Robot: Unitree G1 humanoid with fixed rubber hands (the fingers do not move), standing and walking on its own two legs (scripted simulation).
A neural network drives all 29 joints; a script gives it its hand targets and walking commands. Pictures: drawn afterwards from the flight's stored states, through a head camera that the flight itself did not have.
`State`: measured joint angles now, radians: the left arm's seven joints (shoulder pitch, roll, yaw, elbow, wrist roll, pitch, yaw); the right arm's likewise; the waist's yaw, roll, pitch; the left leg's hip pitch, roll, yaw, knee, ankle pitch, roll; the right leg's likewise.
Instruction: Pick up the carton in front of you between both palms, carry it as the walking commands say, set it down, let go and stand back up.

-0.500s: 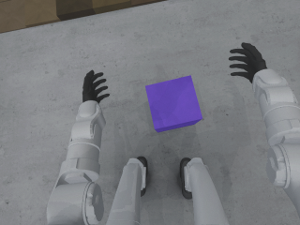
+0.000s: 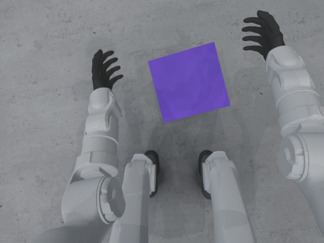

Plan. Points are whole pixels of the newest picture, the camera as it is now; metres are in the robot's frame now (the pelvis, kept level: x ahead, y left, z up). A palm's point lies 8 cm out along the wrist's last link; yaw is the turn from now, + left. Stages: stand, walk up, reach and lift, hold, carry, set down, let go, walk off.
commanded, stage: reach and lift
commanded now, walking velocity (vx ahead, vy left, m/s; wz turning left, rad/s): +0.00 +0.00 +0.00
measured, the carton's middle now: (187, 88) +0.47 -0.05 -0.44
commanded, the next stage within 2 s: none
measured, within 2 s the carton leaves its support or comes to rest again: leaves its support in 1.36 s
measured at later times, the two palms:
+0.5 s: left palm (126, 94) +0.46 +0.15 -0.34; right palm (240, 72) +0.49 -0.22 -0.36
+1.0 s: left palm (133, 92) +0.46 +0.13 -0.35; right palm (236, 73) +0.49 -0.21 -0.37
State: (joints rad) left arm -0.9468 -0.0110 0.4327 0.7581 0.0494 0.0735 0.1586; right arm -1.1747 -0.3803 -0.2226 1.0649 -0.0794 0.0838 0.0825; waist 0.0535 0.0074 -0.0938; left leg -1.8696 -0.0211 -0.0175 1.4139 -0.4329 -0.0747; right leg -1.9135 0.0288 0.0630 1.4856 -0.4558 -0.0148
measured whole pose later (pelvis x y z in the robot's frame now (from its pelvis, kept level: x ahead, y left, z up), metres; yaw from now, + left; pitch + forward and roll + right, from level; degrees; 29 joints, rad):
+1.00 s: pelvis -0.05 +0.01 -0.19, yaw +2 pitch +38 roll +6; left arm -1.33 0.12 0.22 1.09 -0.21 0.02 0.21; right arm -1.48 -0.51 0.11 1.25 0.18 0.04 0.03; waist 0.03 0.09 0.29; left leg -2.24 -0.08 -0.01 2.09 -0.52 -0.11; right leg -2.29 0.01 0.07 2.17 -0.55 -0.01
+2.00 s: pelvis -0.04 +0.03 -0.08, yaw -5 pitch +42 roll +3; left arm -0.95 -0.17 0.59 0.62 0.20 0.26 0.17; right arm -1.09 -0.15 -0.32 0.88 -0.23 0.32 0.02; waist 0.01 0.05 -0.16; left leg -1.98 -0.15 -0.09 1.75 -0.51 -0.10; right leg -2.02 0.09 0.10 1.77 -0.48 0.05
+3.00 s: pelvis +0.06 +0.03 +0.18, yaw -7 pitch +13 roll +0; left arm -0.33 -0.17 0.32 0.52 0.20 0.33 0.07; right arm -0.31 0.11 -0.25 0.54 -0.20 0.39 -0.05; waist 0.00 0.02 -0.17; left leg -0.60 -0.07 -0.15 0.71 -0.33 -0.02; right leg -0.61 0.06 0.14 0.70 -0.30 0.02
